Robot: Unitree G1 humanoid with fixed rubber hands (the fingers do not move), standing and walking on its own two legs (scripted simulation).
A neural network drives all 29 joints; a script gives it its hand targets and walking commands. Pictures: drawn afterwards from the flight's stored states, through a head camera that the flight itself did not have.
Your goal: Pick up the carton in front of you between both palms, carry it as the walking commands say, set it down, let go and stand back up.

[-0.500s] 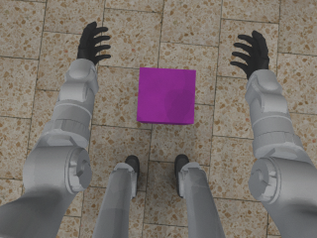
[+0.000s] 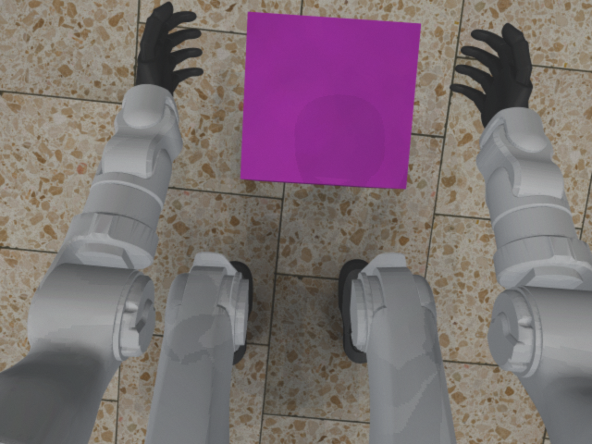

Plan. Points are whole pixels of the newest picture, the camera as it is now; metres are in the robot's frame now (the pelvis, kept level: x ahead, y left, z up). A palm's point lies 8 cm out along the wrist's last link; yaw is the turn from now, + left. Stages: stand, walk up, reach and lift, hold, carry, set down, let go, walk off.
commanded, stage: reach and lift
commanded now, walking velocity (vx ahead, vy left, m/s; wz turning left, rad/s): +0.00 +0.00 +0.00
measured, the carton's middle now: (320, 120) +0.50 -0.04 -0.32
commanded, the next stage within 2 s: none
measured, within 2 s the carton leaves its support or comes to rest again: leaves its support in 1.08 s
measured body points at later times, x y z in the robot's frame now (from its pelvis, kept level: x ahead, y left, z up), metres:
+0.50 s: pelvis -0.01 +0.00 -0.07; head +0.36 -0.01 +0.18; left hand +0.54 +0.14 -0.26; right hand +0.51 -0.22 -0.26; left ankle +0.10 +0.13 -0.41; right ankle +0.11 -0.13 -0.41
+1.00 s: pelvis -0.02 +0.00 -0.07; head +0.35 -0.01 +0.19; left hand +0.54 +0.11 -0.25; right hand +0.52 -0.19 -0.25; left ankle +0.10 +0.13 -0.41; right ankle +0.11 -0.13 -0.41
